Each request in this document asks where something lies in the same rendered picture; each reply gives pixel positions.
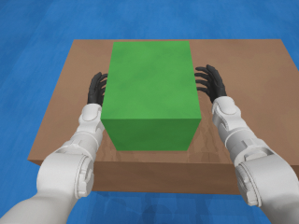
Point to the left robot hand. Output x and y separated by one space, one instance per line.
95 94

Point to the right robot hand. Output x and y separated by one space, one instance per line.
214 86

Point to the carton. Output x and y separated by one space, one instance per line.
151 101

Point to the left robot upper arm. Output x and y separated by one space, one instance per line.
63 179

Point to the right robot upper arm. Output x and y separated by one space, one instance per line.
268 183

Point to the right robot forearm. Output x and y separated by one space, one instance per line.
238 138

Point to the pedestal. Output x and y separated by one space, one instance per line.
258 74

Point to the left robot forearm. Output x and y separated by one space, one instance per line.
88 136

